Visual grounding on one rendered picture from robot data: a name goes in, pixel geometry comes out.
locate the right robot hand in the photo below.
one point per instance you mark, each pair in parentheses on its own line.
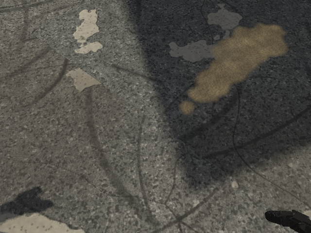
(297,221)

